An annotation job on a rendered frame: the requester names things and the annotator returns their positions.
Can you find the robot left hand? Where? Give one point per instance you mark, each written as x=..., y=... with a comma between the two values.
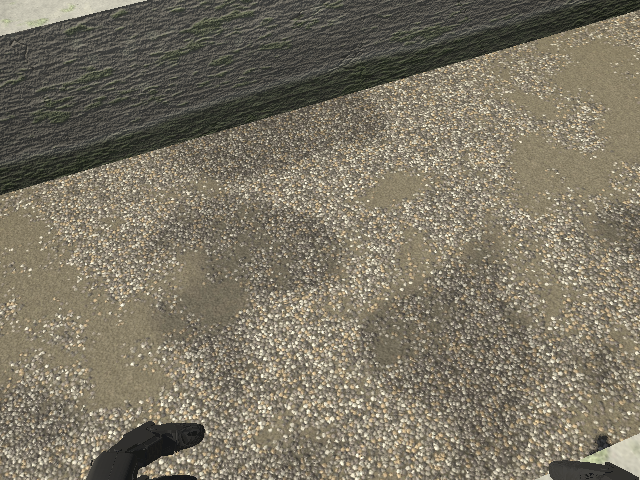
x=143, y=445

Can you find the robot right hand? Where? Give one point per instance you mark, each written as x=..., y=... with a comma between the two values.
x=576, y=470

